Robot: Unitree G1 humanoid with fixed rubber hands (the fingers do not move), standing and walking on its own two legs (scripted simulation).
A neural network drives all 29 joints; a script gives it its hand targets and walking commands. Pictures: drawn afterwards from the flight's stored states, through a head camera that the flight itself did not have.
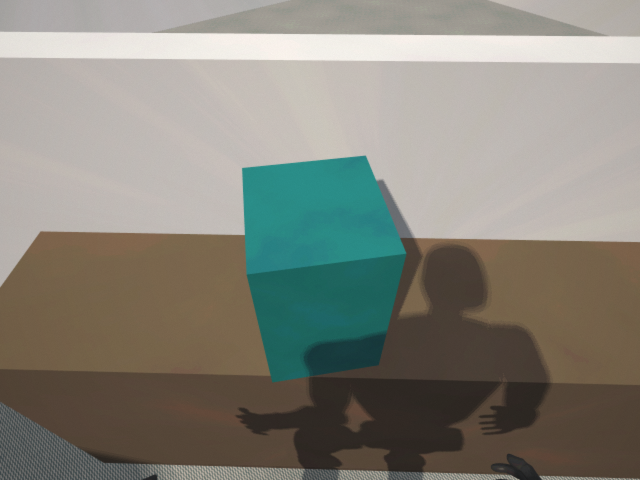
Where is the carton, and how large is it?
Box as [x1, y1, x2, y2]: [242, 156, 405, 381]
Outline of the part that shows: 365,156 242,168 246,272 272,381 378,364 405,257 405,251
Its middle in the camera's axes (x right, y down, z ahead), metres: -0.01 +0.06 +0.58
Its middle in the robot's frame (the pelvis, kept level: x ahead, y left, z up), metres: +0.40 +0.03 +0.01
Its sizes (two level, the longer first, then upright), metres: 0.185 0.174 0.282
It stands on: a pedestal, 0.63 m high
